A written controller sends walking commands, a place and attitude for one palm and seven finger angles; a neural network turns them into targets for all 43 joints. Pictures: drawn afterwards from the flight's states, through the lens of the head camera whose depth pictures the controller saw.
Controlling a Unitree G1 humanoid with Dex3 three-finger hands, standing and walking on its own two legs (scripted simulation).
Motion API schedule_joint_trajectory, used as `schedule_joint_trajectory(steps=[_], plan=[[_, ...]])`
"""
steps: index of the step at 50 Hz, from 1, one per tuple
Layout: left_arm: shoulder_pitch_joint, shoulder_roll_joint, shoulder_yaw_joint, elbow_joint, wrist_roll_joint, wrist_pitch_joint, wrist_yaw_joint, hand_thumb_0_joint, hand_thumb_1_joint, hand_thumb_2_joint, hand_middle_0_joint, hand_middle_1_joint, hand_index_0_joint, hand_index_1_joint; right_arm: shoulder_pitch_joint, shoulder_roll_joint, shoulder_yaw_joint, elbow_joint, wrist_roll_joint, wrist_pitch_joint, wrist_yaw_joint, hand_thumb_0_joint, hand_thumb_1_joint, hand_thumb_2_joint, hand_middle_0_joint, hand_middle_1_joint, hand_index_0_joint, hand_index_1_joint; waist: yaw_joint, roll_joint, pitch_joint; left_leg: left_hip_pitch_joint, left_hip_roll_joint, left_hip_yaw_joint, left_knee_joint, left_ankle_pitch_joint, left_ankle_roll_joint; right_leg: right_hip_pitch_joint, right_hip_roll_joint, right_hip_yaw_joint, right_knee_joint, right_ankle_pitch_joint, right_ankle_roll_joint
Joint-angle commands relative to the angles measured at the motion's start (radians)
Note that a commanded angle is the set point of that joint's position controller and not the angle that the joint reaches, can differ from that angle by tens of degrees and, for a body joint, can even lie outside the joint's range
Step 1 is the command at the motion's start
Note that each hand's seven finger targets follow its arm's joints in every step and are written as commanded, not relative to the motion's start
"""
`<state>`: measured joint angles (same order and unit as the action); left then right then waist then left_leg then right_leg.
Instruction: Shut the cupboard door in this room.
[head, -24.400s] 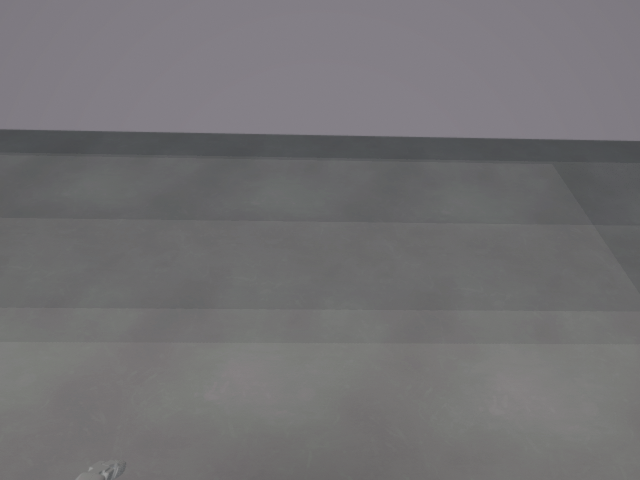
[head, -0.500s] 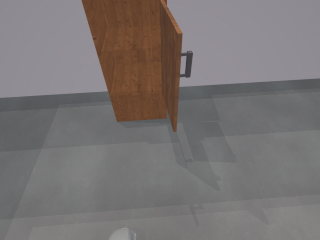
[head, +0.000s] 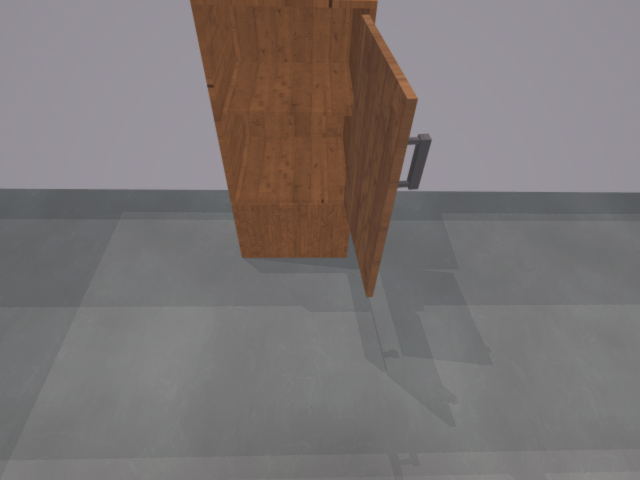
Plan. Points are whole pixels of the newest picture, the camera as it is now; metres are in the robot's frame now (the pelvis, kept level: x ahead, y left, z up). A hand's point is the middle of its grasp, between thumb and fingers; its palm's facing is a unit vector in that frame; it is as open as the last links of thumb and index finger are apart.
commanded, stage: stand and wait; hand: left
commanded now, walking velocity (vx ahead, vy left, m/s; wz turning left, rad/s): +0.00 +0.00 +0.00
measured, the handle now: (408, 163) +0.71 -0.13 -0.01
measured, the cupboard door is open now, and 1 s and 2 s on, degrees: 96 96 96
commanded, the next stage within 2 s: turn or walk to find it in 1.32 s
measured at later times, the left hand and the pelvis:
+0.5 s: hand out of the picture +0.01 +0.11 -0.17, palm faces +0.03 -0.99 -0.17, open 7.4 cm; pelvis +0.03 -0.04 +0.01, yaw +1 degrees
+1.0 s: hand out of the picture +0.01 +0.10 -0.17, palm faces +0.06 -0.99 -0.15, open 7.4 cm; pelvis +0.05 -0.04 +0.01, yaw +1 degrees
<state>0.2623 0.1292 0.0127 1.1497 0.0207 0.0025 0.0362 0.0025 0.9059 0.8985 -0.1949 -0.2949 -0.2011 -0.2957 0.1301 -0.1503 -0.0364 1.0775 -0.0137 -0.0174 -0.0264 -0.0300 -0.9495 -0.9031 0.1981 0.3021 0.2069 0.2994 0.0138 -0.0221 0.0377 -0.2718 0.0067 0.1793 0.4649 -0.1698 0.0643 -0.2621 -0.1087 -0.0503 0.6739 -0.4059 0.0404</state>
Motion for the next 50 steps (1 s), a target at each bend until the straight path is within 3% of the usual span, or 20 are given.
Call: schedule_joint_trajectory(steps=[1, 3, 4, 5, 9, 13, 32, 39, 50], plan=[[0.173, 0.058, -0.002, 0.015, 0.005, -0.01, 0.002, 0.0, 0.9, 0.9, -0.2, -0.3, -0.2, -0.3, 0.046, -0.093, -0.016, -0.007, 0.007, 0.004, 0.007, 0.0, -0.9, -0.9, 0.2, 0.3, 0.2, 0.3, 0.024, 0.042, 0.024, -0.057, 0.18, -0.195, -0.183, -0.234, -0.013, 0.093, -0.007, 0.009, -0.27, 0.17, -0.008], [0.104, 0.097, -0.007, -0.007, 0.003, -0.022, -0.001, 0.0, 0.9, 0.9, -0.2, -0.3, -0.2, -0.3, 0.087, -0.068, -0.009, 0.001, 0.009, 0.011, 0.013, 0.0, -0.9, -0.9, 0.2, 0.3, 0.2, 0.3, -0.017, -0.021, 0.063, 0.009, 0.115, -0.163, -0.159, -0.202, -0.056, -0.022, -0.044, 0.078, -0.356, 0.082, -0.034], [0.076, 0.105, -0.006, -0.012, -0.001, -0.026, -0.003, 0.0, 0.9, 0.9, -0.2, -0.3, -0.2, -0.3, 0.101, -0.066, -0.008, 0.007, 0.006, 0.016, 0.013, 0.0, -0.9, -0.9, 0.2, 0.3, 0.2, 0.3, -0.026, -0.123, 0.095, 0.064, 0.099, -0.141, -0.123, -0.147, -0.066, -0.104, -0.049, 0.1, -0.387, 0.025, -0.045], [0.06, 0.106, -0.005, -0.019, -0.003, -0.028, -0.004, 0.0, 0.9, 0.9, -0.2, -0.3, -0.2, -0.3, 0.135, -0.066, -0.006, 0.015, 0.006, 0.016, 0.013, 0.0, -0.9, -0.9, 0.2, 0.3, 0.2, 0.3, -0.038, -0.144, 0.093, 0.101, 0.103, -0.132, -0.11, -0.096, -0.065, -0.121, -0.057, 0.1, -0.405, 0.018, -0.049], [0.08, 0.097, -0.006, -0.023, -0.012, -0.031, -0.001, 0.0, 0.9, 0.9, -0.2, -0.3, -0.2, -0.3, 0.183, -0.061, 0.011, 0.045, 0.006, 0.002, 0.01, 0.0, -0.9, -0.9, 0.2, 0.3, 0.2, 0.3, -0.028, -0.01, 0.056, 0.117, 0.121, -0.14, -0.153, -0.028, -0.058, -0.04, -0.031, 0.072, -0.375, 0.136, -0.045], [0.111, 0.092, -0.006, -0.016, -0.017, -0.034, 0.003, 0.0, 0.9, 0.9, -0.2, -0.3, -0.2, -0.3, 0.209, -0.05, 0.018, 0.062, 0.007, -0.005, 0.005, 0.0, -0.9, -0.9, 0.2, 0.3, 0.2, 0.3, -0.017, 0.019, 0.028, 0.111, 0.126, -0.134, -0.152, 0.033, -0.059, 0.037, -0.031, 0.062, -0.369, 0.239, -0.049], [0.157, 0.047, -0.003, -0.009, -0.014, -0.034, 0.015, 0.0, 0.9, 0.9, -0.2, -0.3, -0.2, -0.3, 0.27, -0.007, 0.013, 0.093, 0.008, 0.001, -0.007, 0.0, -0.9, -0.9, 0.2, 0.3, 0.2, 0.3, -0.022, 0.005, 0.051, 0.117, 0.128, -0.127, -0.105, 0.087, -0.06, 0.052, -0.024, 0.041, -0.36, 0.317, -0.057], [0.165, 0.042, -0.005, -0.006, -0.012, -0.033, 0.015, 0.0, 0.9, 0.9, -0.2, -0.3, -0.2, -0.3, 0.247, -0.014, 0.013, 0.085, 0.008, 0.002, -0.009, 0.0, -0.9, -0.9, 0.2, 0.3, 0.2, 0.3, -0.021, 0.013, 0.08, 0.123, 0.127, -0.132, -0.108, 0.082, -0.058, 0.033, -0.022, 0.039, -0.366, 0.3, -0.054], [0.171, 0.056, -0.005, -0.006, -0.011, -0.035, 0.014, 0.0, 0.9, 0.9, -0.2, -0.3, -0.2, -0.3, 0.232, -0.039, 0.013, 0.072, 0.008, -0.001, -0.009, 0.0, -0.9, -0.9, 0.2, 0.3, 0.2, 0.3, -0.018, 0.015, 0.054, 0.138, 0.127, -0.135, -0.102, 0.116, -0.055, 0.072, -0.026, 0.031, -0.364, 0.336, -0.052]])
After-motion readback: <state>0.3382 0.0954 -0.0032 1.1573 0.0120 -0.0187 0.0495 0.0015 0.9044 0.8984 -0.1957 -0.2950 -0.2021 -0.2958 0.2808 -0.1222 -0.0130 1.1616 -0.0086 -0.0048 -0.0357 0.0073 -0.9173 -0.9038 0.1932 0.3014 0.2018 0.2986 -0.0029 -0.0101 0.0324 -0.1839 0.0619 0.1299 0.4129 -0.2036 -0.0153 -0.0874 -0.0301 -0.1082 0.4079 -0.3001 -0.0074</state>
